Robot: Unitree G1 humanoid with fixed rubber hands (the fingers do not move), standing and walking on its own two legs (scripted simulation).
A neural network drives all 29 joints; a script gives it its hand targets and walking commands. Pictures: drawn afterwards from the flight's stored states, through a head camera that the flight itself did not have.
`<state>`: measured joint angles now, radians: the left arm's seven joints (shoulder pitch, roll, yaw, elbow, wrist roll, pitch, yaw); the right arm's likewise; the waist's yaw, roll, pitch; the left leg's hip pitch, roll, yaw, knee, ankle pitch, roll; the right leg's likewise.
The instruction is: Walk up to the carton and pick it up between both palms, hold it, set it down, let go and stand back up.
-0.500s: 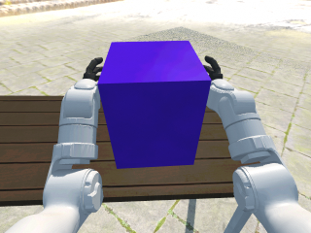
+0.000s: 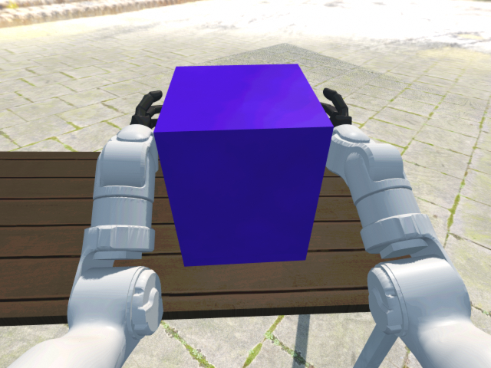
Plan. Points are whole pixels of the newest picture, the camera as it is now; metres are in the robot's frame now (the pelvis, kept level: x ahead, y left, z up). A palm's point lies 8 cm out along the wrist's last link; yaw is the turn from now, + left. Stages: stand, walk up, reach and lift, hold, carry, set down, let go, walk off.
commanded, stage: hold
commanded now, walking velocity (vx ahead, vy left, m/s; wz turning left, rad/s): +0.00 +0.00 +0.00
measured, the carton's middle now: (241, 164) +0.39 +0.02 +0.22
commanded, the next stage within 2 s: none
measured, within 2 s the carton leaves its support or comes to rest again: neither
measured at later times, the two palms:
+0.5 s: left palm (143, 137) +0.37 +0.17 +0.27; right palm (335, 135) +0.38 -0.12 +0.28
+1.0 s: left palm (143, 137) +0.37 +0.17 +0.27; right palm (336, 135) +0.38 -0.12 +0.28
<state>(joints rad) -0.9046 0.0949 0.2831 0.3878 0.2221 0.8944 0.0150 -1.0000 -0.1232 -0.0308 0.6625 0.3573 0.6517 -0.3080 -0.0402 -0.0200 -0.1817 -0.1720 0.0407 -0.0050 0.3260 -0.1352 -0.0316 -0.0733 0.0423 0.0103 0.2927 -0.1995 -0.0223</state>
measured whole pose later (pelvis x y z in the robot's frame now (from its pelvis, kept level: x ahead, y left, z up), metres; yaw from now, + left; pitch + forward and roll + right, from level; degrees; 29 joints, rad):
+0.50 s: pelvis +0.00 +0.00 +0.00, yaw +0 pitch -1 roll +0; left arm -0.91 0.09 0.29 0.38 0.22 0.89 0.02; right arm -1.01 -0.13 -0.02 0.67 0.36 0.65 -0.31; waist -0.04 -0.02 -0.18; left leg -0.17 0.04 0.00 0.33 -0.14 -0.03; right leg -0.07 0.04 0.01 0.29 -0.20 -0.02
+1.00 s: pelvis +0.00 +0.00 +0.00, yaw +0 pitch -1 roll +0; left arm -0.91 0.09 0.29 0.38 0.22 0.89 0.01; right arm -1.01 -0.13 -0.02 0.67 0.36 0.65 -0.31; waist -0.04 -0.02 -0.18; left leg -0.17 0.04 -0.01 0.33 -0.14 -0.03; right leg -0.07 0.04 0.01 0.29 -0.20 -0.02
